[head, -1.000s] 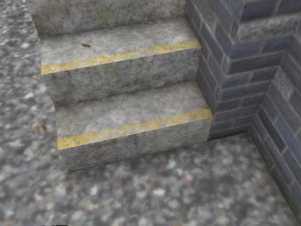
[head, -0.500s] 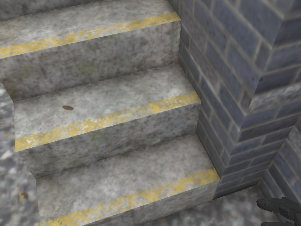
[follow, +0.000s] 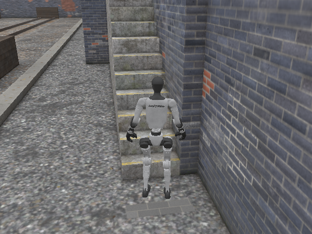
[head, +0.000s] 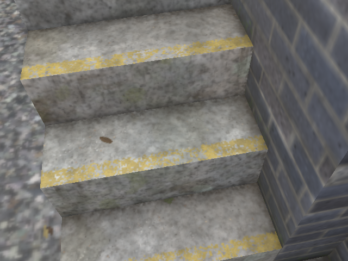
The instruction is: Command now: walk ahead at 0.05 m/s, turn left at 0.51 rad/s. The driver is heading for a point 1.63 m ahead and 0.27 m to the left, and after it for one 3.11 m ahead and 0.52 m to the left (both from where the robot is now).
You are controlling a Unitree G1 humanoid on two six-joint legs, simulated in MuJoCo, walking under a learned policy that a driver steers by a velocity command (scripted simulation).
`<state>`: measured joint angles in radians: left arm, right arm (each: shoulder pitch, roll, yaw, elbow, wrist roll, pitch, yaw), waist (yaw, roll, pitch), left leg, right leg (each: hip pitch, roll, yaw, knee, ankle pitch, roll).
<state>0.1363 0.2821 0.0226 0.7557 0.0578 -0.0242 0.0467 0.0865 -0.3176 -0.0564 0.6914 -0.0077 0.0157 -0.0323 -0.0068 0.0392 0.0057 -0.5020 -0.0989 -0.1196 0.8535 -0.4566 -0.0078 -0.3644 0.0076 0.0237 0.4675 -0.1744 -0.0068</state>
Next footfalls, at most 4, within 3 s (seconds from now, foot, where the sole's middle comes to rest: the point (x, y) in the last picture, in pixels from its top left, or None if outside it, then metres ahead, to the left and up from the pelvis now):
0.32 left None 0.01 0.16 -0.77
0.72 right None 0.05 -0.06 -0.77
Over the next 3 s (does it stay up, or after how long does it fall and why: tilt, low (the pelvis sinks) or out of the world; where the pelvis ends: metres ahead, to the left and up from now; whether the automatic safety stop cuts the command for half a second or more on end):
stays up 0.03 0.05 0.00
